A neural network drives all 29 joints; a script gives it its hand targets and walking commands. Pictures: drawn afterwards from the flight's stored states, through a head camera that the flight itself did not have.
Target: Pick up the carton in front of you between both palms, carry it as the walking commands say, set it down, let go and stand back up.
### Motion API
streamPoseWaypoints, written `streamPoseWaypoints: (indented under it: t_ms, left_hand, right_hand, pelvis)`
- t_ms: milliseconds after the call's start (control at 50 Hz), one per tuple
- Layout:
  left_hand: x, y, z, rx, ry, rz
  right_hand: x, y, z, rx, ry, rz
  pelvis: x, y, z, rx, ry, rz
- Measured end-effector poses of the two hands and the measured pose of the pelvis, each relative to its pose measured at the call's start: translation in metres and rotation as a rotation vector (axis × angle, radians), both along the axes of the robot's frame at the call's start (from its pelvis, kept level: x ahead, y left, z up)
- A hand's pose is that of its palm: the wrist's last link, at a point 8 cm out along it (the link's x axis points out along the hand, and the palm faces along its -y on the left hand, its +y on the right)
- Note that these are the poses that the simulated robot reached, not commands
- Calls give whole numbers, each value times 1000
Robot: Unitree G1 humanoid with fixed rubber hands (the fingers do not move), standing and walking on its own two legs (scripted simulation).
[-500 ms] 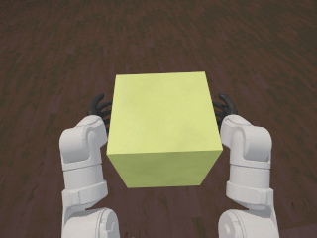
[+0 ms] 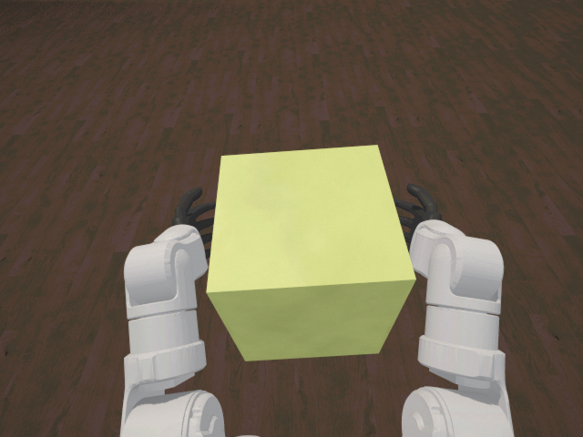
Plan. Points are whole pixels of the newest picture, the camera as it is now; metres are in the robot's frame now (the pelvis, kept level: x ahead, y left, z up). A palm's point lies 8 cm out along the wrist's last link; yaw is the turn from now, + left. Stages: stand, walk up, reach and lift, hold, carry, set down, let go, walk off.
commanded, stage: carry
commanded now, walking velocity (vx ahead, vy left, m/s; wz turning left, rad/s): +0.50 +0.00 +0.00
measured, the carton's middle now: (305, 262) +0.35 +0.01 +0.05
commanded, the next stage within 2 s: none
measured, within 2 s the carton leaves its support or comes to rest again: neither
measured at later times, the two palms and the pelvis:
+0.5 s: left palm (222, 138) +0.61 +0.18 +0.09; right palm (382, 140) +0.59 -0.12 +0.09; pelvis +0.34 +0.04 +0.02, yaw -3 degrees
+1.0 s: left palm (244, 87) +0.78 +0.15 +0.10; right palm (382, 85) +0.78 -0.15 +0.10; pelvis +0.54 +0.00 +0.00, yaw +1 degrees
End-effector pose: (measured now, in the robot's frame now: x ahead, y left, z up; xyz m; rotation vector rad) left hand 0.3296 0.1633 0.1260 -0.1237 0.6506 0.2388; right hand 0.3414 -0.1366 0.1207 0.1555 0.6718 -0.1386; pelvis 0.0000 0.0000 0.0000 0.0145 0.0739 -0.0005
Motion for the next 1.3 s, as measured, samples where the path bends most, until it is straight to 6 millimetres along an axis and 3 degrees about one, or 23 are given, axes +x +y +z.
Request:
streamPoseWaypoints:
  t_ms: [180,300,380,560,660,740,820,1020,1120,1300]
  left_hand:
    - [116,-4,-9,-11,-15,-27]
    - [193,10,-35,-40,-51,-46]
    - [229,15,-50,-16,19,-94]
    - [305,10,-28,0,2,-137]
    - [350,0,-14,17,-63,-111]
    - [392,-14,-13,54,-102,-101]
    - [418,-19,-17,66,-33,-90]
    - [451,-9,-24,40,-13,-58]
    - [457,-4,-29,35,-16,-58]
    - [450,1,-33,34,-12,-66]
  right_hand:
    - [103,-4,-10,-9,-17,-34]
    - [173,10,-29,-17,-53,-64]
    - [205,16,-40,-77,16,-45]
    - [273,11,-14,-119,0,-47]
    - [325,1,-5,-105,-68,-25]
    - [372,-14,-13,-73,-111,-14]
    - [401,-19,-23,-55,-42,-3]
    - [443,-9,-22,-83,-22,31]
    - [448,-4,-25,-89,-25,31]
    - [439,1,-30,-89,-21,23]
  pelvis:
    - [116,7,9,0,19,-5]
    - [218,27,-12,-6,2,-25]
    - [269,37,-5,-8,4,-47]
    - [374,33,18,-49,3,-35]
    - [437,18,10,-33,-24,-30]
    - [484,3,-9,-28,-40,-16]
    - [506,-2,-6,-31,-28,3]
    - [544,-2,-2,-29,-14,14]
    - [551,2,-5,-28,-12,17]
    - [548,9,-8,-26,-26,17]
